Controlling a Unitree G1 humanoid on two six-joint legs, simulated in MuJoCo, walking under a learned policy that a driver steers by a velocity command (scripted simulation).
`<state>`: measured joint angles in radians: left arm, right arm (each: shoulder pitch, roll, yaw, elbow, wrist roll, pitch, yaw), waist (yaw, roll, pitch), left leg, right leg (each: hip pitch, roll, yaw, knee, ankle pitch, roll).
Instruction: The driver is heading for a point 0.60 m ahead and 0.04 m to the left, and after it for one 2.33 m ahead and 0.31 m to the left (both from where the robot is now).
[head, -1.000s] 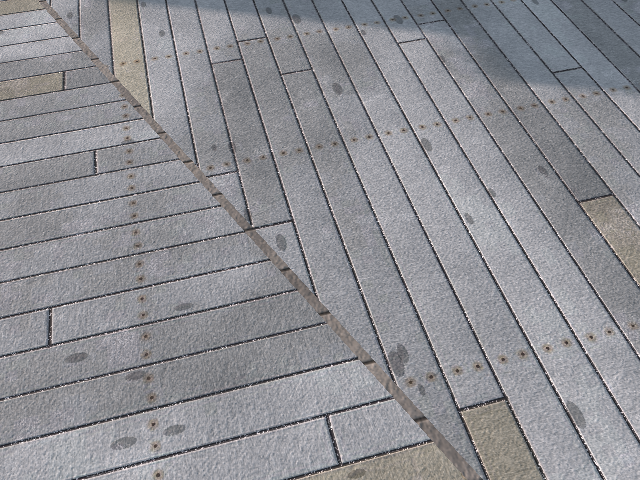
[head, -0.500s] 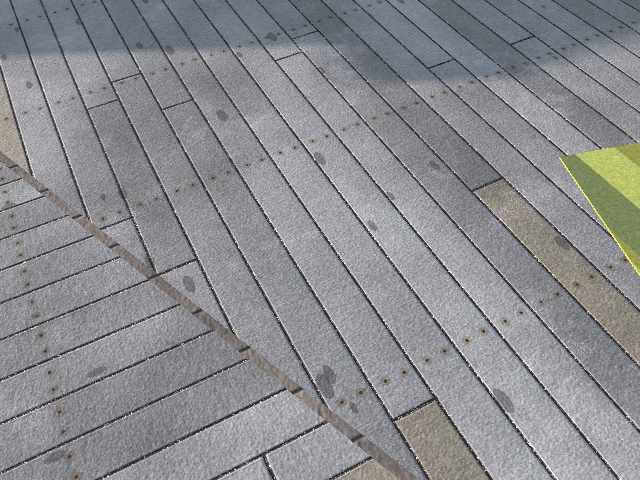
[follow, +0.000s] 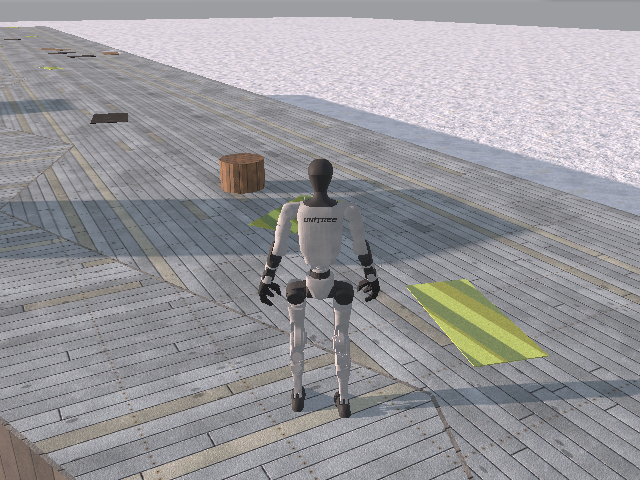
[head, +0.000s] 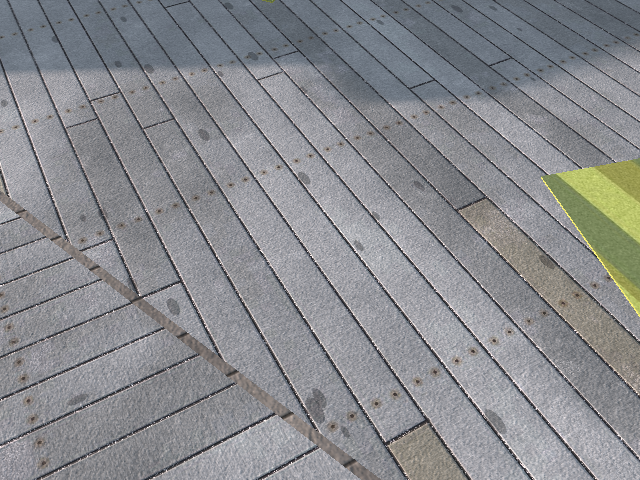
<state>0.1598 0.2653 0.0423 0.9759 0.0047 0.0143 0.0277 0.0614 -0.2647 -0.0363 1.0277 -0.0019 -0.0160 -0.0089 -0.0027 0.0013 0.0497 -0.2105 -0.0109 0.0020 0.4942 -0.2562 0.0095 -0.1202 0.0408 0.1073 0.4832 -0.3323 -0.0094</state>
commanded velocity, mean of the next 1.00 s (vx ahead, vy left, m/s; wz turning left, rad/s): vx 0.21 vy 0.00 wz -0.01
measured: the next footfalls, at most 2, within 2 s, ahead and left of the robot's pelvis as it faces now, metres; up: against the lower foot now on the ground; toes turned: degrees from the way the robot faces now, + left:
left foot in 1.04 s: +0.39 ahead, +0.12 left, +0.00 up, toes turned +2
right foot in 1.54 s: +0.67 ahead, -0.10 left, +0.00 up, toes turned -2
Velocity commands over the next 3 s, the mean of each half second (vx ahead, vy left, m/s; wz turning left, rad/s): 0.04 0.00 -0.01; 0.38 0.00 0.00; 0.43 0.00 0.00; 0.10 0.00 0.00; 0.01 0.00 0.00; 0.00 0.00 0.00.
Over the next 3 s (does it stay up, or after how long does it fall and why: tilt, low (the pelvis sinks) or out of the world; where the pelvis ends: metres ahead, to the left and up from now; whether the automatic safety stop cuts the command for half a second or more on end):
stays up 0.61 0.03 0.00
